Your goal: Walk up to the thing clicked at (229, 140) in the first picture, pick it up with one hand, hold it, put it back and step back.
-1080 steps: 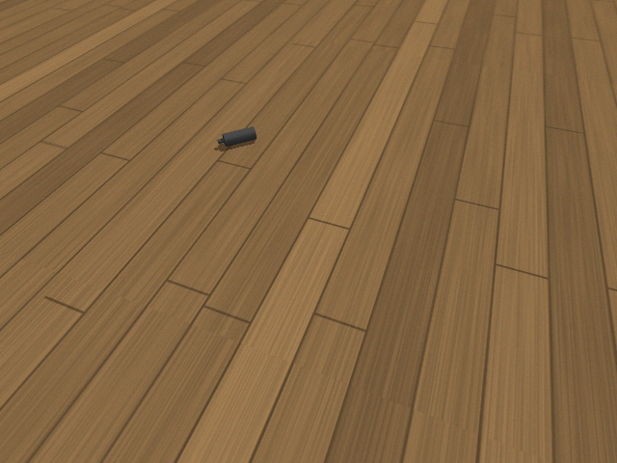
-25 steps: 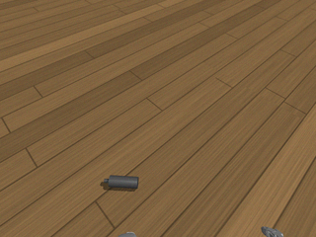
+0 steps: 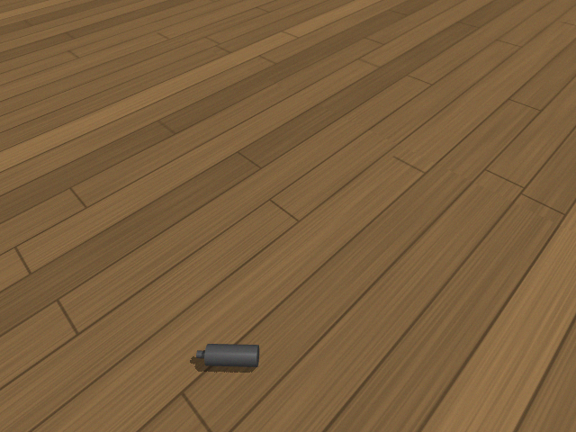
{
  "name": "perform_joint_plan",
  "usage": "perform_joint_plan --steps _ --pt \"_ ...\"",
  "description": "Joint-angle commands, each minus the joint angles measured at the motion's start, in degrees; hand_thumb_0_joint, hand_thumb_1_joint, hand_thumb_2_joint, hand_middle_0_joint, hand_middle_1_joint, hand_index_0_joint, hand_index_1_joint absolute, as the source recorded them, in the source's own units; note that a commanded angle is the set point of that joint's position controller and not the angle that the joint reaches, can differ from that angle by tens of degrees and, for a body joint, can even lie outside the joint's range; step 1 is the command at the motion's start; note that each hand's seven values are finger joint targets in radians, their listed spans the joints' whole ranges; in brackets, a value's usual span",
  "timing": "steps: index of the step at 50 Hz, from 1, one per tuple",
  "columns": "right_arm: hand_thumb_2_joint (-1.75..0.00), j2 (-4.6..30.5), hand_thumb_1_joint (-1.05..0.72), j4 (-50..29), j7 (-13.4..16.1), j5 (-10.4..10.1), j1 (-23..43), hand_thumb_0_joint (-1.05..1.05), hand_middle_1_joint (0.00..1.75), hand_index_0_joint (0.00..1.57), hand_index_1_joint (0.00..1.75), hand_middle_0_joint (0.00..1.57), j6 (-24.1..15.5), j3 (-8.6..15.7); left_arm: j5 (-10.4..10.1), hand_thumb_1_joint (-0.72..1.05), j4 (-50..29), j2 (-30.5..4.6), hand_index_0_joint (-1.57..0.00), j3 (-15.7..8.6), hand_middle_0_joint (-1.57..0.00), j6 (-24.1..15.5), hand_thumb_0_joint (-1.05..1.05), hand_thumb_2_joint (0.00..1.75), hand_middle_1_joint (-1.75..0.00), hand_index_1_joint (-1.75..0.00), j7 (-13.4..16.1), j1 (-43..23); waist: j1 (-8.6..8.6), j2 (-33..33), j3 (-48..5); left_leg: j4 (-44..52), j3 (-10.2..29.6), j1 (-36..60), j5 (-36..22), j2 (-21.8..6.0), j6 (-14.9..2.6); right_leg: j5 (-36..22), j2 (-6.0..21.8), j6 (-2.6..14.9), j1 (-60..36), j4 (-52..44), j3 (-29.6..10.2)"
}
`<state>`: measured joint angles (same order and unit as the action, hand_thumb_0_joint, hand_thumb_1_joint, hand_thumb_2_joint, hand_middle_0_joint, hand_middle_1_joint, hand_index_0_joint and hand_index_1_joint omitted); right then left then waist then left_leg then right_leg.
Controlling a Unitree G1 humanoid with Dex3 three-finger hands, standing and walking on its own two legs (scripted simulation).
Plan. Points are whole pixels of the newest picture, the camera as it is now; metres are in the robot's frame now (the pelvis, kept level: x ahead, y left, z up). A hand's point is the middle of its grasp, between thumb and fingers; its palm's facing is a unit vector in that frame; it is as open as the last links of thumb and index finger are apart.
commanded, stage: walk up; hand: left
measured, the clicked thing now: (227, 355) +0.50 +0.26 -0.74
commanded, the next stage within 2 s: none
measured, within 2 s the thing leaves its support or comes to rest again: neither
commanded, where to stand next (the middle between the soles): +0.08 +0.01 m, yaw -1 degrees
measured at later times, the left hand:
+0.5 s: hand out of the picture +0.07 +0.27 -0.15, palm faces -0.03 -0.93 -0.36, open 7.4 cm
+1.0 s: hand out of the picture +0.06 +0.33 -0.17, palm faces +0.01 -0.92 -0.39, open 7.4 cm
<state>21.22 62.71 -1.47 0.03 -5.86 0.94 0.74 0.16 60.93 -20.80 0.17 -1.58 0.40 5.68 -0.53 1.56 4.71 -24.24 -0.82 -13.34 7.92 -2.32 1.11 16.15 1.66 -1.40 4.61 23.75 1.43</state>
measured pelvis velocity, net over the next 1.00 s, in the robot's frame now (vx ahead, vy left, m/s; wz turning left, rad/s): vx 0.07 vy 0.05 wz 0.04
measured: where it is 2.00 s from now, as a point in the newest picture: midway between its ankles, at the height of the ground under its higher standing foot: outside the picture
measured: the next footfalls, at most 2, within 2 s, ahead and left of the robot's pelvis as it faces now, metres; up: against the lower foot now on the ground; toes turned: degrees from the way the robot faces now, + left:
left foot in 0.98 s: +0.17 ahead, +0.18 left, +0.00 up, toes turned +4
right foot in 1.48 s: +0.11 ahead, -0.12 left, +0.00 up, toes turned +4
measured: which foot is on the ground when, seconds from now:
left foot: down 0.00-0.78, up 0.80-0.96, down 0.98-1.00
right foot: down 0.00-1.00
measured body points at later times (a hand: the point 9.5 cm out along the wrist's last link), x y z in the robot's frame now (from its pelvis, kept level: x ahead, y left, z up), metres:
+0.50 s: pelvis +0.00 +0.01 +0.00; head +0.02 +0.01 +0.45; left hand +0.07 +0.32 -0.13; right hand +0.09 -0.28 -0.13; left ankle +0.06 +0.13 -0.74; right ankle -0.03 -0.13 -0.74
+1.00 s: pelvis +0.07 +0.05 -0.02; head +0.09 +0.06 +0.43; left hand +0.06 +0.38 -0.14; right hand +0.15 -0.28 -0.12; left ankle +0.13 +0.18 -0.74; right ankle -0.03 -0.13 -0.74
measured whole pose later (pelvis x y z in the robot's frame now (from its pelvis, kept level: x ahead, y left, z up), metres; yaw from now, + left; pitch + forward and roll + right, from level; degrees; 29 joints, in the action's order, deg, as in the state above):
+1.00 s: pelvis +0.07 +0.05 -0.02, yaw +2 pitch -3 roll -1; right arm 24.7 58.1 -3.8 1.8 -10.4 0.1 5.3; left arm 1.9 58.7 -23.5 -3.0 -1.6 -0.3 16.9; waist 1.2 0.2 5.7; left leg -33.4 -0.9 -19.6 9.9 -2.4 0.2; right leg 23.7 6.1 -2.9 0.3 27.7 2.5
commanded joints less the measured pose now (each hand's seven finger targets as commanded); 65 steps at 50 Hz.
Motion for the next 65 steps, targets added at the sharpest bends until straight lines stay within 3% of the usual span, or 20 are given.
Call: perform_joint_plan --steps 1,22,35,36,37,38,39,40,43,46,48,49,50,51,52,53,55,57,59,65 --pt "-0.90 11.1 -0.90 -2.8 0.6 0.2 3.6 0.00 0.30 0.20 0.30 0.20 -1.7 1.9 0.0 0.90 -2.0 -13.4 -0.20 -3.0 -0.20 -0.9 0.00 0.90 -0.30 -0.30 0.6 -2.0 0.89 -1.6 -6.5 3.4 5.2 6.3 -8.8 -4.7 -2.91 -10.2 5.9 2.53 2.4 -6.8 -4.5" --pt "-0.90 11.2 -0.90 -1.5 0.8 0.5 3.9 0.00 0.30 0.20 0.30 0.20 -1.8 2.6 0.7 0.90 0.8 -11.9 -0.20 -2.5 -0.20 -0.7 0.00 0.90 -0.30 -0.30 0.1 -2.5 -0.22 -0.3 -6.3 8.6 7.2 5.0 1.9 -5.0 -2.72 -5.3 5.1 2.23 1.8 -9.1 -3.5" --pt "-0.90 10.8 -0.90 -1.4 0.8 0.2 4.2 0.00 0.30 0.20 0.30 0.20 -1.6 2.4 0.7 0.90 1.2 -12.0 -0.20 -2.6 -0.20 -0.8 0.00 0.90 -0.30 -0.30 0.4 -0.7 0.19 -1.1 -6.8 6.9 6.8 7.2 -4.6 -4.6 -2.58 -8.2 5.8 1.96 1.9 -9.1 -2.9" --pt "-0.90 14.5 -0.90 -4.0 -0.4 1.3 1.5 0.00 0.30 0.20 0.30 0.20 -1.4 4.6 1.1 0.90 0.2 -15.5 -0.20 -4.1 -0.20 -1.3 0.00 0.90 -0.30 -0.30 0.1 5.5 1.19 -1.4 -9.8 1.8 4.2 6.3 16.7 -1.1 -4.76 11.0 4.5 4.40 -0.3 -7.9 -3.5" --pt "-0.90 14.2 -0.90 -4.9 -0.9 1.8 2.5 0.00 0.30 0.20 0.30 0.20 -1.0 5.0 1.9 0.90 0.5 -16.8 -0.20 -4.8 -0.20 -1.5 0.00 0.90 -0.30 -0.30 0.1 8.1 2.35 -3.6 -6.5 -1.7 3.2 -2.4 24.2 -0.2 -4.38 20.7 7.6 6.60 -1.8 -10.2 -8.4" --pt "-0.90 13.6 -0.90 -6.2 -1.4 2.2 4.7 0.00 0.30 0.20 0.30 0.20 -0.6 5.2 2.2 0.90 0.7 -19.0 -0.20 -6.0 -0.20 -1.5 0.00 0.90 -0.30 -0.30 0.2 9.5 3.88 -8.8 -1.4 -10.9 -0.6 -10.9 21.0 1.9 -2.52 28.9 12.8 8.93 -2.2 -15.5 -15.1" --pt "-0.90 12.8 -0.90 -7.7 -1.9 2.7 6.2 0.00 0.30 0.20 0.30 0.20 -0.1 5.2 2.5 0.90 -0.9 -20.4 -0.20 -7.0 -0.20 -1.8 0.00 0.90 -0.30 -0.30 0.5 8.4 4.33 -10.8 3.4 -18.0 1.7 -19.2 16.4 0.2 -1.93 31.3 18.3 11.62 -1.9 -18.9 -20.8" --pt "-0.90 13.2 -0.90 -8.4 -2.3 2.7 5.5 0.00 0.30 0.20 0.30 0.20 -0.2 5.6 2.5 0.90 -2.4 -20.2 -0.20 -7.3 -0.20 -2.2 0.00 0.90 -0.30 -0.30 0.8 7.9 4.14 -8.2 6.0 -21.0 4.0 -22.3 13.8 -1.3 -1.58 28.2 20.4 13.22 -1.6 -19.7 -22.1" --pt "-0.90 12.0 -0.90 -9.8 -3.1 2.1 2.4 0.00 0.30 0.20 0.30 0.20 -1.0 5.7 2.5 0.90 -5.3 -18.4 -0.20 -7.4 -0.20 -3.1 0.00 0.90 -0.30 -0.30 0.7 6.2 1.99 -9.5 5.4 -19.2 4.4 -22.8 13.6 -3.4 -0.91 8.3 17.4 13.64 -6.5 -16.5 -14.5" --pt "-0.90 9.9 -0.90 -10.7 -3.1 2.0 1.7 0.00 0.30 0.20 0.30 0.20 -2.1 5.3 2.2 0.90 -7.7 -17.0 -0.20 -6.6 -0.20 -2.7 0.00 0.90 -0.30 -0.30 -0.2 5.7 1.74 -12.3 3.5 -10.4 0.2 -10.7 14.0 -1.3 -1.29 -12.9 12.8 11.01 -1.2 -8.2 -5.2" --pt "-0.90 9.6 -0.90 -7.6 -1.9 1.5 -6.3 0.00 0.30 0.20 0.30 0.20 -2.8 5.8 1.3 0.90 -8.4 -15.4 -0.20 -5.9 -0.20 -1.5 0.00 0.90 -0.30 -0.30 -0.4 2.5 -2.68 -9.9 -0.5 -0.8 -3.5 4.9 -0.7 2.2 -1.42 -22.6 7.6 7.49 5.7 6.2 2.8" --pt "-0.90 12.9 -0.90 -5.4 -0.8 1.3 -12.6 0.00 0.30 0.20 0.30 0.20 -3.2 7.0 0.9 0.90 -8.8 -12.0 -0.20 -4.8 -0.20 -0.8 0.00 0.90 -0.30 -0.30 -0.4 4.4 -5.07 -0.1 -4.8 1.6 -1.6 14.3 -8.8 1.0 -1.99 -15.2 4.1 4.83 10.8 18.6 4.9" --pt "-0.90 18.0 -0.90 -5.3 0.4 1.9 -15.9 0.00 0.30 0.20 0.30 0.20 -3.5 8.1 0.2 0.90 -9.7 -7.0 -0.20 -3.7 -0.20 0.2 0.00 0.90 -0.30 -0.30 -0.3 8.1 -5.21 14.2 -8.4 3.9 15.3 20.1 -20.1 -11.5 -5.33 10.8 -3.5 1.61 18.7 29.4 1.9" --pt "-0.90 20.2 -0.90 -7.4 1.5 1.4 -13.4 0.00 0.30 0.20 0.30 0.20 -4.0 7.8 -0.6 0.90 -8.3 -9.6 -0.20 -4.3 -0.20 1.5 0.00 0.90 -0.30 -0.30 0.6 10.7 -3.27 8.7 -12.3 7.7 30.1 15.2 -12.2 -18.2 -10.43 17.9 -4.6 2.52 15.8 30.7 -8.2" --pt "-0.90 21.1 -0.90 -8.6 1.6 0.6 -8.3 0.00 0.30 0.20 0.30 0.20 -4.1 7.9 -0.6 0.90 -7.1 -12.9 -0.20 -4.6 -0.20 2.4 0.00 0.90 -0.30 -0.30 0.8 11.6 -1.50 7.0 -9.8 7.4 29.8 8.1 -5.3 -19.7 -13.60 18.1 -1.0 3.62 13.3 33.8 -9.6" --pt "-0.90 19.5 -0.90 -9.5 1.9 0.5 -5.1 0.00 0.30 0.20 0.30 0.20 -4.1 7.4 -0.8 0.90 -6.9 -13.8 -0.20 -4.4 -0.20 2.7 0.00 0.90 -0.30 -0.30 0.6 10.8 -0.49 5.4 -8.3 6.2 26.3 7.5 -8.0 -18.2 -14.10 16.8 -0.4 4.01 14.8 37.3 -9.6" --pt "-0.90 16.4 -0.90 -10.9 3.1 0.5 -3.8 0.00 0.30 0.20 0.30 0.20 -4.4 6.2 -0.6 0.90 -6.5 -13.4 -0.20 -5.0 -0.20 3.5 0.00 0.90 -0.30 -0.30 0.3 12.2 0.98 5.5 -7.2 3.4 15.9 8.9 -17.1 -14.6 -10.22 13.6 0.5 4.14 17.1 37.2 -11.8" --pt "-0.90 18.0 -0.90 -9.8 4.3 -0.1 -8.3 0.00 0.30 0.20 0.30 0.20 -4.2 6.9 0.0 0.90 -8.0 -14.2 -0.20 -5.6 -0.20 4.7 0.00 0.90 -0.30 -0.30 0.0 11.2 -0.33 4.2 -7.1 0.3 14.1 10.5 -32.2 -16.1 -11.41 12.3 -0.7 2.74 19.9 41.3 -12.1" --pt "-0.90 17.6 -0.90 -10.6 5.2 -0.2 -8.3 0.00 0.30 0.20 0.30 0.20 -4.0 7.0 0.5 0.90 -9.4 -13.6 -0.20 -6.0 -0.20 5.9 0.00 0.90 -0.30 -0.30 -0.2 10.3 0.05 3.0 -5.7 -0.4 12.6 8.4 -37.9 -16.6 -12.84 11.5 -1.9 1.86 21.0 44.9 -12.6" --pt "-0.90 16.6 -0.90 -14.8 5.9 0.2 -4.3 0.00 0.30 0.20 0.30 0.20 -3.4 6.8 0.2 0.90 -12.5 -12.5 -0.20 -6.2 -0.20 6.8 0.00 0.90 -0.30 -0.30 -0.7 9.1 0.74 6.1 -2.8 -2.2 6.9 1.8 -33.5 -15.8 -15.15 8.9 -3.3 0.25 23.3 43.4 -12.1"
